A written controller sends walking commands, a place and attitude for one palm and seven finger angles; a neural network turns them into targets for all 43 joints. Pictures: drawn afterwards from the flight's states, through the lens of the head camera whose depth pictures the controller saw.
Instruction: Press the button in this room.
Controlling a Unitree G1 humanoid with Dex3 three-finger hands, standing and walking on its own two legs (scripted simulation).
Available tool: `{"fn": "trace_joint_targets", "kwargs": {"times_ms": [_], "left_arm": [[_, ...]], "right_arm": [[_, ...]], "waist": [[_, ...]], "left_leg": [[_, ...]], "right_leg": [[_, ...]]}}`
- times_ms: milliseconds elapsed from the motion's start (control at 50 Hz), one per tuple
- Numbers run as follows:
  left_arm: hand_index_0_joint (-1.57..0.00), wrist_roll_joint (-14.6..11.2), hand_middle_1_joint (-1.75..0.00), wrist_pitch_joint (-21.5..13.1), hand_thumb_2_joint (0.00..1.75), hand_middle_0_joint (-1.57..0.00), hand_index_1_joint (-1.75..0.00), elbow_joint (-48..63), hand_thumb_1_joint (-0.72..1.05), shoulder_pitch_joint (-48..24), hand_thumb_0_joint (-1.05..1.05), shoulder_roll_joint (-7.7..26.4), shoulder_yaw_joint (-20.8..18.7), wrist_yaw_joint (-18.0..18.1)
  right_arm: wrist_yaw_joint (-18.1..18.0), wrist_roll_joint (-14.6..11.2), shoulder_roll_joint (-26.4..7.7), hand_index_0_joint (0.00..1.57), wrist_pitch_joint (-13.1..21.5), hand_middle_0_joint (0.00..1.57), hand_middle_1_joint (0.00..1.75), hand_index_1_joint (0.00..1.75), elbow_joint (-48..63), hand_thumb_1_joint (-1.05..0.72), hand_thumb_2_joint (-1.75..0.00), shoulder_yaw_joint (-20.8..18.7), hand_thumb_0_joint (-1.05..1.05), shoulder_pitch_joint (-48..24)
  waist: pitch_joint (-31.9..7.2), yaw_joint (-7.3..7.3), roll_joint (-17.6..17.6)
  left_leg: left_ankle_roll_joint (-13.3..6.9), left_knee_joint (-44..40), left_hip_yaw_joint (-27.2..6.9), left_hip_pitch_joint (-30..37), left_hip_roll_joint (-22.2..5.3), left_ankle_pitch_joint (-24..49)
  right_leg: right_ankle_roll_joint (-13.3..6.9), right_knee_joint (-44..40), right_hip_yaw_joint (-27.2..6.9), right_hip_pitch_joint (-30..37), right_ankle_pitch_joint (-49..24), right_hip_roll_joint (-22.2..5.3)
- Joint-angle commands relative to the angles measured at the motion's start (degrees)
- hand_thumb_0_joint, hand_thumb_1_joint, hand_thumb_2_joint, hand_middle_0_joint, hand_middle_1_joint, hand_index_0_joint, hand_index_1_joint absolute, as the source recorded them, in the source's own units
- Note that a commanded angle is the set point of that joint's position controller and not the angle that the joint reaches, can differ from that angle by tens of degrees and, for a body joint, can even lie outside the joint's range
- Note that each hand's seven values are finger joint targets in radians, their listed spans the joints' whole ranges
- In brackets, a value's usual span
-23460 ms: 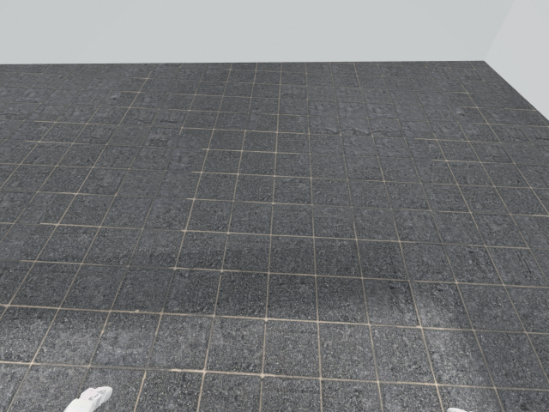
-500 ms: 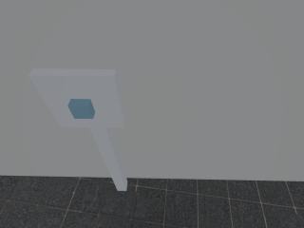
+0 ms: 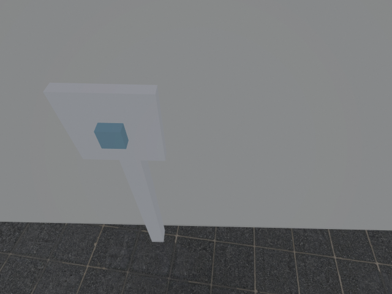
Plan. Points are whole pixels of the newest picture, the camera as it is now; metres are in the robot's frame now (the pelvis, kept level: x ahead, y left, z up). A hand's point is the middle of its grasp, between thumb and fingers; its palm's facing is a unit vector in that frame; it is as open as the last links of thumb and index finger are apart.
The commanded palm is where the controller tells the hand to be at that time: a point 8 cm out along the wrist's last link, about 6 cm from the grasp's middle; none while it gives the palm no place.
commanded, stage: look again from close up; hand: left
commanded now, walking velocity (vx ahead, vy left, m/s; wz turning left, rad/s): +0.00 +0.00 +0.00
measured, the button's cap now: (112, 135) +0.42 +0.22 +0.08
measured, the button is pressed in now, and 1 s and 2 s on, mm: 0 0 0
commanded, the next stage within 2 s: shuffle to correct the standing spot in 0.08 s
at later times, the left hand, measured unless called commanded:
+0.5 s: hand out of the picture +0.01 +0.19 -0.18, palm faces +0.02 -0.97 -0.23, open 7.4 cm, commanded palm none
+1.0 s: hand out of the picture -0.06 +0.17 -0.18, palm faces +0.07 -0.98 -0.20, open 7.3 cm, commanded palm none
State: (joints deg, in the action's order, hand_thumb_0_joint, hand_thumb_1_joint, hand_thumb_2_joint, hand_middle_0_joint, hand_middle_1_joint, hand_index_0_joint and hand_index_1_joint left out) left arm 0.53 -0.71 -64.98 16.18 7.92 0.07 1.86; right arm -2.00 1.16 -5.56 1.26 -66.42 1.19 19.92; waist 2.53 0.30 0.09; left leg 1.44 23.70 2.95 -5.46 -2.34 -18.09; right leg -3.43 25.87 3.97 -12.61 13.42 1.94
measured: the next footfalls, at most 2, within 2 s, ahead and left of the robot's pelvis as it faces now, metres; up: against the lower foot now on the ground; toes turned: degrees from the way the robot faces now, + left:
none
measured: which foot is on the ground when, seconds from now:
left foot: down 0.00-1.00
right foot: down 0.00-1.00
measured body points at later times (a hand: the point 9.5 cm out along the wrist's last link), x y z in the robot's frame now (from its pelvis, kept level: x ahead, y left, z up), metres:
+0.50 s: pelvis -0.02 +0.00 -0.01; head +0.02 +0.00 +0.44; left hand +0.01 +0.24 -0.16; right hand -0.01 -0.22 -0.17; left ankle -0.06 +0.13 -0.74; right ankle +0.01 -0.08 -0.74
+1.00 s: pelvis -0.04 +0.00 -0.01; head -0.03 -0.01 +0.44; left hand -0.06 +0.22 -0.16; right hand -0.06 -0.21 -0.17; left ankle -0.06 +0.13 -0.74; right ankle -0.03 -0.08 -0.74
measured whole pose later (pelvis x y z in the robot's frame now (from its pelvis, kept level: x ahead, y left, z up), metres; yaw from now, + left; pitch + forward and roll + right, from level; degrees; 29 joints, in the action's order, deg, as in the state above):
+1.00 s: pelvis -0.04 +0.00 -0.01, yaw +1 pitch -1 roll +1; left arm 1.2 -0.1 -62.2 19.0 7.7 -1.1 1.1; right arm -1.4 1.6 -6.8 -0.5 -63.5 -0.2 19.7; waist 1.7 0.2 0.9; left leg 0.2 29.9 1.6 -11.3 -1.8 -18.0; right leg -3.5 30.5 2.9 -13.7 16.3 1.9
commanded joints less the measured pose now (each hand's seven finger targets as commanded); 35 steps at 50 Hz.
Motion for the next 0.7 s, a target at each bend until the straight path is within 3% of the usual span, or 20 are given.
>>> {"fn": "trace_joint_targets", "kwargs": {"times_ms": [0, 160, 220, 260, 340, 420, 480, 540, 580, 600, 620, 640, 680], "left_arm": [[-0.2, -0.1, -0.3, -1.2, 0.9, -0.2, -0.3, 1.2, 0.9, 4.0, 0.0, 4.5, -0.8, 0.2], [-0.2, 0.0, -0.3, -1.2, 0.9, -0.2, -0.3, 1.0, 0.9, 4.1, 0.0, 4.2, -0.7, 0.3], [-0.2, 0.1, -0.3, -1.3, 0.9, -0.2, -0.3, 2.5, 0.9, 2.0, 0.0, 7.2, -1.6, 0.3], [-0.2, 0.1, -0.3, -0.8, 0.9, -0.2, -0.3, 2.7, 0.9, 3.0, 0.0, 5.2, -1.5, 0.6], [-0.2, 0.4, -0.3, 0.0, 0.9, -0.2, -0.3, 4.3, 0.9, 2.7, 0.0, 6.1, -2.4, 0.7], [-0.2, 0.7, -0.3, 0.8, 0.9, -0.2, -0.3, 6.1, 0.9, 1.6, 0.0, 7.1, -3.1, 0.5], [-0.2, 0.9, -0.3, 1.4, 0.9, -0.2, -0.3, 7.8, 0.9, 0.3, 0.0, 8.3, -3.7, 0.3], [-0.2, 1.1, -0.3, 1.7, 0.9, -0.2, -0.3, 9.2, 0.9, -0.8, 0.0, 9.8, -4.0, 0.1], [-0.2, 1.0, -0.3, 1.6, 0.9, -0.2, -0.3, 9.8, 0.9, -2.4, 0.0, 10.0, -3.9, 0.2], [-0.2, 1.1, -0.3, 1.6, 0.9, -0.2, -0.3, 10.3, 0.9, -3.7, 0.0, 9.8, -3.8, 0.2], [-0.2, 1.1, -0.3, 1.6, 0.9, -0.2, -0.3, 10.7, 0.9, -5.1, 0.0, 9.7, -3.7, 0.2], [-0.2, 1.0, -0.3, 1.5, 0.9, -0.2, -0.3, 11.3, 0.9, -6.6, 0.0, 10.9, -4.1, 0.0], [-0.2, 0.7, -0.3, 1.5, 0.9, -0.2, -0.3, 11.1, 0.9, -6.3, 0.0, 9.7, -3.9, -0.4]], "right_arm": [[-0.6, -0.3, -4.7, 0.2, 0.8, 0.2, 0.3, 0.3, 0.3, -0.9, -0.9, -1.0, 0.0, 5.8], [-0.9, -0.4, -4.9, 0.2, 0.9, 0.2, 0.3, 0.3, 0.4, -0.9, -0.9, -1.1, 0.0, 5.2], [-1.2, -0.7, -7.8, 0.2, 1.2, 0.2, 0.3, 0.3, 1.8, -0.9, -0.9, -2.2, 0.0, 2.5], [-1.3, -0.7, -5.6, 0.2, 0.8, 0.2, 0.3, 0.3, 2.3, -0.9, -0.9, -2.1, 0.0, 3.0], [-1.3, -0.6, -6.8, 0.2, -0.3, 0.2, 0.3, 0.3, 3.8, -0.9, -0.9, -3.1, 0.0, 2.0], [-1.1, -0.3, -7.7, 0.2, -1.3, 0.2, 0.3, 0.3, 5.7, -0.9, -0.9, -4.0, 0.0, 0.3], [-1.0, -0.3, -8.2, 0.2, -2.0, 0.2, 0.3, 0.3, 7.2, -0.9, -0.9, -4.6, 0.0, -0.9], [-0.5, -0.3, -7.1, 0.2, -2.6, 0.2, 0.3, 0.3, 8.1, -0.9, -0.9, -4.8, 0.0, -0.3], [-0.1, -0.2, -5.2, 0.2, -2.5, 0.2, 0.3, 0.3, 7.5, -0.9, -0.9, -4.2, 0.0, 1.0], [0.2, -0.1, -4.9, 0.2, -2.3, 0.2, 0.3, 0.3, 6.9, -0.9, -0.9, -4.0, 0.0, 2.0], [0.4, -0.1, -5.3, 0.2, -2.0, 0.2, 0.3, 0.3, 6.4, -0.9, -0.9, -3.8, 0.0, 2.9], [0.6, 0.2, -7.7, 0.2, -1.6, 0.2, 0.3, 0.3, 6.1, -0.9, -0.9, -4.2, 0.0, 3.7], [0.7, 1.0, -10.0, 0.2, -0.8, 0.2, 0.3, 0.3, 6.2, -0.9, -0.9, -4.2, 0.0, 1.3]], "waist": [[1.8, 0.03, -0.1], [1.4, -0.03, 0.9], [1.8, -0.06, 1.4], [0.2, -0.05, 1.0], [-2.2, -0.12, 0.8], [-3.2, -0.22, -0.7], [-2.7, -0.28, -1.6], [-4.2, -0.72, -6.1], [-3.6, -1.2, -9.3], [-3.1, -1.6, -9.4], [-2.2, -2.28, -7.5], [-1.0, -2.5, -4.3], [2.4, -1.23, 5.9]], "left_leg": [[-2.7, -4.4, -3.2, -5.9, -4.1, 9.4], [-2.8, -4.0, -3.3, -4.1, -4.7, 13.9], [-3.2, -3.8, -4.0, -3.2, -5.3, 21.7], [-3.0, -2.3, -3.3, -2.3, -5.5, 26.1], [-3.0, 0.9, -2.7, -2.2, -5.7, 27.9], [-3.1, 3.9, -2.6, -4.1, -5.4, 23.5], [-3.2, 6.7, -3.0, -7.0, -4.5, 16.4], [-2.4, 12.3, -1.3, -7.8, -1.2, 5.0], [-1.8, 13.5, -0.4, -6.9, 1.2, -4.9], [-2.1, 11.5, -0.9, -5.5, 0.9, -4.8], [-2.7, 7.0, -1.7, -3.0, 0.1, -3.7], [-3.8, 3.1, -3.6, -3.2, -0.4, -5.1], [-5.5, -7.5, -11.0, -12.1, -5.1, -17.1]], "right_leg": [[-0.4, -4.0, -7.7, 3.7, -9.6, -7.8], [-0.3, -2.4, -7.0, 3.6, -14.1, -7.6], [-0.4, -1.1, -7.4, 2.6, -20.2, -7.7], [0.1, 0.8, -7.2, 2.6, -23.7, -8.3], [0.1, 3.8, -7.4, 1.9, -25.4, -8.5], [-0.5, 5.4, -8.2, 0.1, -24.8, -9.0], [-1.8, 5.0, -10.0, -2.2, -21.0, -10.2], [-4.1, -0.7, -14.3, -4.2, -14.1, -13.8], [-6.1, -6.4, -17.3, -7.3, -0.3, -15.6], [-5.6, -8.1, -16.9, -9.5, 8.5, -14.7], [-3.9, -8.9, -15.1, -12.4, 16.7, -12.6], [-2.0, -7.9, -12.6, -13.6, 20.5, -9.7], [0.8, -3.0, -7.6, -9.1, 18.2, -4.8]]}}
